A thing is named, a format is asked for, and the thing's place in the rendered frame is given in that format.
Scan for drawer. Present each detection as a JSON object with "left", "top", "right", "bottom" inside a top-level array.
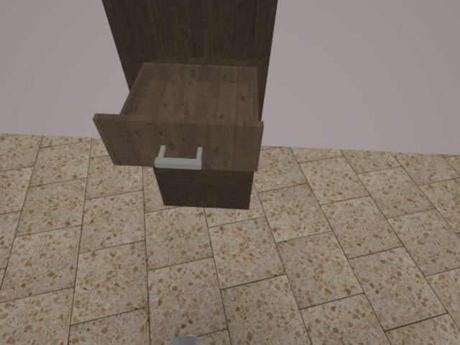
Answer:
[{"left": 92, "top": 63, "right": 264, "bottom": 172}]

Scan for handle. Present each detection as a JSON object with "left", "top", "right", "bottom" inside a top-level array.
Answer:
[{"left": 155, "top": 145, "right": 202, "bottom": 170}]

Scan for cabinet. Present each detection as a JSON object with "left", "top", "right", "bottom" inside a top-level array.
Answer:
[{"left": 102, "top": 0, "right": 278, "bottom": 210}]

